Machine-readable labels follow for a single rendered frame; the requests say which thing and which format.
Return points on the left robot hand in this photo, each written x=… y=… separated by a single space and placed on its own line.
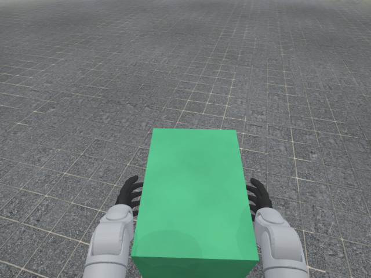
x=126 y=195

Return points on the robot right forearm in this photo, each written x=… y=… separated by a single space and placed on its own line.
x=281 y=248

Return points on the right robot hand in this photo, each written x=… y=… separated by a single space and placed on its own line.
x=262 y=197

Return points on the carton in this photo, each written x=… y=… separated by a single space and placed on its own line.
x=194 y=217

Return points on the robot left forearm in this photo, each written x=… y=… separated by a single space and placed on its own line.
x=109 y=245

